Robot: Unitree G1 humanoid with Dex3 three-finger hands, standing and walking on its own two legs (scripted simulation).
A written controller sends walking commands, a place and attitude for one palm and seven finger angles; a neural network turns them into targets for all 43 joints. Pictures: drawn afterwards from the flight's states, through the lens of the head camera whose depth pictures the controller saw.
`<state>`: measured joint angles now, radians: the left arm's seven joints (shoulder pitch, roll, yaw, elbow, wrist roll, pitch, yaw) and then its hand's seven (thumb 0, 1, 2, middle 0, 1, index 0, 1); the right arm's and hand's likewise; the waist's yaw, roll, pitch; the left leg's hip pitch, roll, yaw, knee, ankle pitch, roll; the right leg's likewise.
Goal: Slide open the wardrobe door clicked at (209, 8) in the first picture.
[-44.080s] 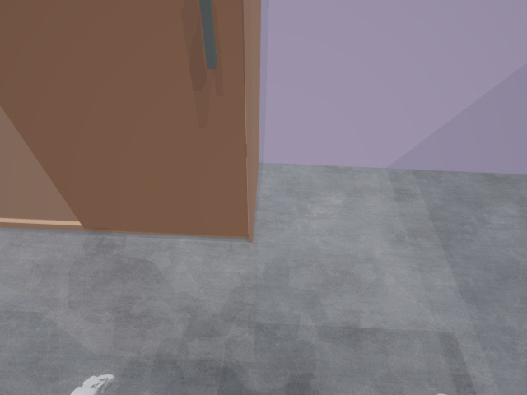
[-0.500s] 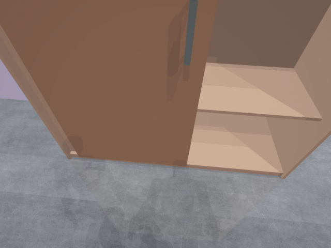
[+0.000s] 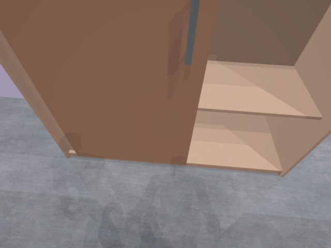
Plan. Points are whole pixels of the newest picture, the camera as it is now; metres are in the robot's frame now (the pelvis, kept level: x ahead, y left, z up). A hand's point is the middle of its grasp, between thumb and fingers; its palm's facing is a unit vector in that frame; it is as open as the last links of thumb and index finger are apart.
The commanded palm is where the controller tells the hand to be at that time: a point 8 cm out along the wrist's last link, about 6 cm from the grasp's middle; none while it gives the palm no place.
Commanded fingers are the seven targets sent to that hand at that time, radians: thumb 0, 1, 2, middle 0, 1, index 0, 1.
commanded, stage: look to check the result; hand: right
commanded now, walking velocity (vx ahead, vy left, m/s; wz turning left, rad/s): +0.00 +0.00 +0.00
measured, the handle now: (191, 30) +0.69 -0.03 +0.19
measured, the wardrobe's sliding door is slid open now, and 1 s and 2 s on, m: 0.64 0.64 0.64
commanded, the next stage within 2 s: stand and wait in 0.14 s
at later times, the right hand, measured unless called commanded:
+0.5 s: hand out of the picture +0.07 -0.22 -0.16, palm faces -0.02 +0.96 -0.29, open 7.4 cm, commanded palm none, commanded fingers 0.00 -0.90 -0.90 0.20 0.30 0.20 0.30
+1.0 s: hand out of the picture +0.09 -0.22 -0.16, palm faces -0.03 +0.95 -0.30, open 7.4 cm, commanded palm none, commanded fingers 0.00 -0.90 -0.90 0.20 0.30 0.20 0.30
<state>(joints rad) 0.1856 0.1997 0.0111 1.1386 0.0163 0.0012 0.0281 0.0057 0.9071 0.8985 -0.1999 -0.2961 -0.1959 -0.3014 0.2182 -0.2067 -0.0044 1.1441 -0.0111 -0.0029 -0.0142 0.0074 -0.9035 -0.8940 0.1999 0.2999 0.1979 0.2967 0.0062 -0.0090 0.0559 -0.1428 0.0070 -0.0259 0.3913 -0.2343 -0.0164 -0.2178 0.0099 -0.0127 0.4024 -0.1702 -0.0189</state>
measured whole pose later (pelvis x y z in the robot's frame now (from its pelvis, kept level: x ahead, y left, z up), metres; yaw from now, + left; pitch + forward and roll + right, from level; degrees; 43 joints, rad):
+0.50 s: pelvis +0.01 +0.01 +0.00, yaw +0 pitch -1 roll +0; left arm 0.12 0.28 0.01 1.14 0.02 -0.01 0.02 0.01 0.91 0.90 -0.20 -0.30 -0.20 -0.30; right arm 0.13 -0.29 -0.01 1.12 -0.01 -0.01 0.00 0.01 -0.90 -0.89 0.20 0.30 0.20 0.30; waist 0.01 -0.01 0.06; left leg -0.10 0.00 -0.02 0.34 -0.22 0.00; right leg -0.18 0.00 -0.01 0.36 -0.16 0.00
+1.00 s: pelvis +0.02 +0.02 +0.00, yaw +0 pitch -1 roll +0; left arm 0.09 0.31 0.00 1.13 0.02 -0.01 0.02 0.01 0.91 0.90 -0.20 -0.30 -0.20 -0.30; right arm 0.12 -0.31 -0.01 1.13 -0.01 -0.01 0.00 0.01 -0.90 -0.89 0.20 0.30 0.20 0.30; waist 0.01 0.00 0.05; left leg -0.07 -0.01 -0.02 0.30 -0.22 0.01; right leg -0.15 -0.01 0.00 0.33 -0.16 0.01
